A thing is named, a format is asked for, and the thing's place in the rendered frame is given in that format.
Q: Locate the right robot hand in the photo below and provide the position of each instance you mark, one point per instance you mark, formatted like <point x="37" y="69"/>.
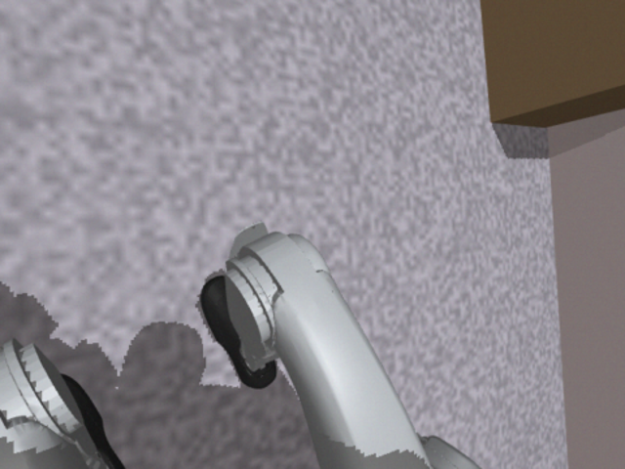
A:
<point x="442" y="455"/>

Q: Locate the right robot foot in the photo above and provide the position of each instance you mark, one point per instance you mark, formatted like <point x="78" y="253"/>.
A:
<point x="215" y="308"/>

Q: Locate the left robot foot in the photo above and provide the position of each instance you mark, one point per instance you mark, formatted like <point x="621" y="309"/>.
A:
<point x="93" y="423"/>

